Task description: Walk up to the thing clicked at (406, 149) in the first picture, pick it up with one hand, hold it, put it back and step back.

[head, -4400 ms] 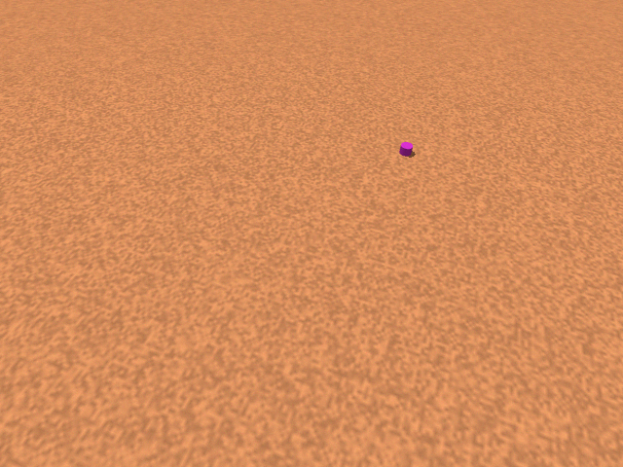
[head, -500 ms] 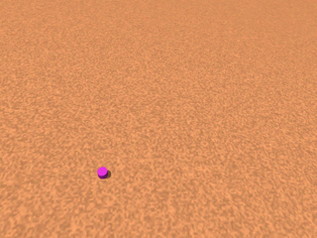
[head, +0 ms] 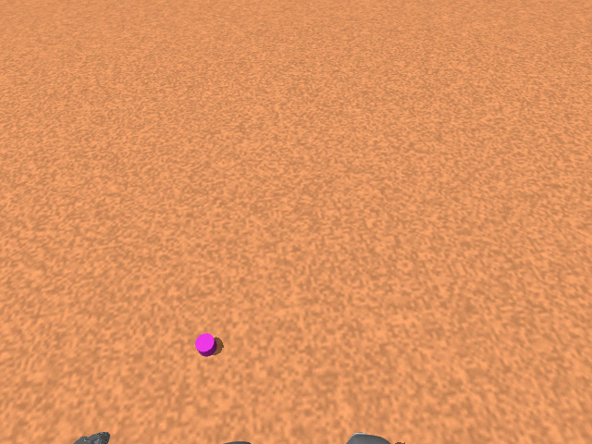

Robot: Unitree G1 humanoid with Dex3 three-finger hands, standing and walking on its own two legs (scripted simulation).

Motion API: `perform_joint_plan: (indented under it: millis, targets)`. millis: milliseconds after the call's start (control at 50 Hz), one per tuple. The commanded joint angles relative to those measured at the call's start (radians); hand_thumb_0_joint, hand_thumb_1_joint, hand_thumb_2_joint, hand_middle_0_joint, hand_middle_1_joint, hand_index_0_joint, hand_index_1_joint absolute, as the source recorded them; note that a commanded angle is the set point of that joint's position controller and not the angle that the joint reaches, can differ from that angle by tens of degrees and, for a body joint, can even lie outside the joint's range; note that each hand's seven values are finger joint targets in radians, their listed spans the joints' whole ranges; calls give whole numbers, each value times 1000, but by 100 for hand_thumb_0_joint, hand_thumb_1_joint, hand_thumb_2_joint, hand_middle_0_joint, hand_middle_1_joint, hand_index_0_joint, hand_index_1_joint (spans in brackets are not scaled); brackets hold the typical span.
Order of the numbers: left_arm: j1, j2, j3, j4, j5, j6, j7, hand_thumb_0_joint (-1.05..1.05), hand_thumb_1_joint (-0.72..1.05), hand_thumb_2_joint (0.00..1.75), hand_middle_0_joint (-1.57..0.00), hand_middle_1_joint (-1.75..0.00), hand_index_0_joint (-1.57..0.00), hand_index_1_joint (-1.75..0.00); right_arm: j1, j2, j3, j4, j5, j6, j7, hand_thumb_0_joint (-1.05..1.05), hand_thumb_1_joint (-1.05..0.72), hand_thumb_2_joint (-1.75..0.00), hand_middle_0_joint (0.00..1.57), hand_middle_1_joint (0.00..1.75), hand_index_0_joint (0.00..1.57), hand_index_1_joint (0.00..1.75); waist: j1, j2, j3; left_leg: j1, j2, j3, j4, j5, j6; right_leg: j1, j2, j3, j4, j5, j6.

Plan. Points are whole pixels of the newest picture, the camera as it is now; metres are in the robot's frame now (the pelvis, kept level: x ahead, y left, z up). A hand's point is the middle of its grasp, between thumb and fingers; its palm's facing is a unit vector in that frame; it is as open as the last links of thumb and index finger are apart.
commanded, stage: walk up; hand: left
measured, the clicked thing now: (206, 344) +0.52 +0.32 -0.74
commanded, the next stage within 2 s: stand in 1.66 s
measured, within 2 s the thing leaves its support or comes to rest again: neither
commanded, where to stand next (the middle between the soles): +0.10 +0.01 m, yaw +1 degrees
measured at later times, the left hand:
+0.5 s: hand out of the picture +0.09 +0.28 -0.16, palm faces +0.00 -0.95 -0.31, open 7.4 cm
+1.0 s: hand out of the picture +0.13 +0.26 -0.14, palm faces +0.01 -0.95 -0.32, open 7.4 cm
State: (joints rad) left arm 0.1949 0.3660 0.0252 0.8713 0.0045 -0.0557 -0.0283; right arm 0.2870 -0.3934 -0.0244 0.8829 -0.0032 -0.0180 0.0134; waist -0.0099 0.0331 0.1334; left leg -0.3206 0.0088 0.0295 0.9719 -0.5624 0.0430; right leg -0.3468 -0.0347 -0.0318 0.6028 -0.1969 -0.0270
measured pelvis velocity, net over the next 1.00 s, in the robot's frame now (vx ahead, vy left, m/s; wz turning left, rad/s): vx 0.06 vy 0.01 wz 0.02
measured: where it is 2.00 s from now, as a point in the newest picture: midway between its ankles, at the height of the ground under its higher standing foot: outside the picture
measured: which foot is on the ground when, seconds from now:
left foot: up 0.00-0.18, down 0.20-1.00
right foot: down 0.00-1.00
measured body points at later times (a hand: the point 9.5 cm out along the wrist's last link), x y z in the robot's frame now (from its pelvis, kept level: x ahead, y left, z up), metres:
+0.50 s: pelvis +0.04 +0.02 +0.01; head +0.05 +0.04 +0.46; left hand +0.09 +0.33 -0.13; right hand +0.13 -0.28 -0.11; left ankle +0.08 +0.14 -0.73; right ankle +0.07 -0.12 -0.72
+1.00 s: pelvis +0.06 +0.01 +0.02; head +0.07 +0.01 +0.47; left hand +0.13 +0.31 -0.11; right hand +0.15 -0.30 -0.11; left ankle +0.08 +0.14 -0.73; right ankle +0.07 -0.12 -0.73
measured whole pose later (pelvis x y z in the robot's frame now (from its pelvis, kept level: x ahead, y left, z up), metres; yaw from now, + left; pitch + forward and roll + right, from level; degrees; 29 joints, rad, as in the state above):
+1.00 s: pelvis +0.06 +0.01 +0.02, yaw +1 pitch -2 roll +0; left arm 0.08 0.34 0.01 1.16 0.00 -0.01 -0.02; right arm 0.07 -0.36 0.00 1.16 -0.01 -0.01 0.01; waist 0.00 0.00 0.06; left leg -0.15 0.05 0.02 0.35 -0.16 -0.03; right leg -0.13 -0.01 -0.03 0.34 -0.17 0.01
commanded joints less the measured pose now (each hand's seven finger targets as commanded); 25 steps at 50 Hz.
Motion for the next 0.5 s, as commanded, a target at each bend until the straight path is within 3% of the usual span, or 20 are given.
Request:
perform_joint_plan:
  millis: [0,100,140,160,180,200,220,240,260,280,300,320,360,380,420,480]
  targets:
    - [39,289,77,-50,5,-11,30,0,90,90,-20,-30,-20,-30,108,-214,-69,-14,3,-21,-6,0,-90,-90,20,30,20,30,16,-208,-103,-150,42,-36,-17,88,-16,126,-214,269,-292,-109,-190]
    - [-21,266,66,-58,17,8,27,0,90,90,-20,-30,-20,-30,80,-168,-59,27,-8,-29,-7,0,-90,-90,20,30,20,30,10,-238,-123,18,26,10,-275,218,-38,11,-185,160,-230,-8,-176]
    - [-69,250,58,-56,4,24,23,0,90,90,-20,-30,-20,-30,106,-167,-62,63,-12,-38,-15,0,-90,-90,20,30,20,30,-21,-173,-156,157,-1,40,-406,373,-38,-54,-167,126,-129,-78,-135]
    - [-74,217,46,-56,-2,33,22,0,90,90,-20,-30,-20,-30,96,-174,-66,68,-19,-43,-23,0,-90,-90,20,30,20,30,-29,-138,-154,190,1,20,-466,394,-32,-90,-154,121,-85,-106,-107]
    - [-70,173,31,-52,-11,41,21,0,90,90,-20,-30,-20,-30,82,-212,-72,66,-29,-47,-28,0,-90,-90,20,30,20,30,-31,-16,-141,204,85,-114,-562,364,-17,-155,-114,94,-16,-163,-60]
    - [-40,131,20,-45,-21,49,20,0,90,90,-20,-30,-20,-30,5,-259,-73,36,-36,-58,-32,0,-90,-90,20,30,20,30,9,125,-121,132,256,-388,-695,243,32,-162,-14,53,85,-224,-9]
    - [-3,190,34,-5,-22,61,27,0,90,90,-20,-30,-20,-30,-85,-317,-76,12,-22,-59,-31,0,-90,-90,20,30,20,30,23,142,-90,-14,350,-486,-762,74,123,-71,0,64,153,-295,1]
    - [1,228,48,25,-16,61,28,0,90,90,-20,-30,-20,-30,-147,-316,-76,12,-18,-52,-29,0,-90,-90,20,30,20,30,37,127,-52,-122,345,-454,-742,58,159,34,-31,68,181,-287,-1]
    - [6,225,48,46,-13,56,24,0,90,90,-20,-30,-20,-30,-174,-276,-60,18,-17,-48,-28,0,-90,-90,20,30,20,30,54,105,-48,-135,283,-348,-705,90,128,81,-34,68,122,-267,-9]
    - [2,213,45,63,-12,51,20,0,90,90,-20,-30,-20,-30,-177,-248,-47,26,-20,-48,-27,0,-90,-90,20,30,20,30,52,118,-59,-98,218,-258,-668,156,84,96,-29,60,28,-216,-11]
    - [7,205,40,81,-15,44,20,0,90,90,-20,-30,-20,-30,-180,-224,-39,36,-16,-48,-25,0,-90,-90,20,30,20,30,58,130,-78,-43,181,-203,-637,252,42,99,-26,54,-57,-99,-8]
    - [17,211,40,93,-13,38,22,0,90,90,-20,-30,-20,-30,-178,-221,-36,42,-10,-49,-21,0,-90,-90,20,30,20,30,57,138,-118,2,170,-180,-585,351,27,140,-29,56,-98,-19,-3]
    - [-11,218,37,113,-8,33,29,0,90,90,-20,-30,-20,-30,-156,-204,-28,61,-1,-44,-19,0,-90,-90,20,30,20,30,43,105,-183,31,164,-160,-545,442,9,207,-53,97,-133,57,-11]
    - [-52,225,31,116,-6,31,28,0,90,90,-20,-30,-20,-30,-143,-197,-26,73,1,-40,-19,0,-90,-90,20,30,20,30,18,77,-192,37,144,-153,-571,379,2,197,-62,114,-139,40,-15]
    - [-79,217,21,125,-7,33,21,0,90,90,-20,-30,-20,-30,-173,-208,-27,87,1,-34,-20,0,-90,-90,20,30,20,30,14,68,-157,49,140,-160,-640,201,1,154,-58,99,-159,-54,-5]
    - [-78,205,14,165,-11,33,18,0,90,90,-20,-30,-20,-30,-222,-207,-22,103,1,-31,-20,0,-90,-90,20,30,20,30,23,37,-133,68,139,-156,-633,218,1,140,-66,100,-209,-52,-7]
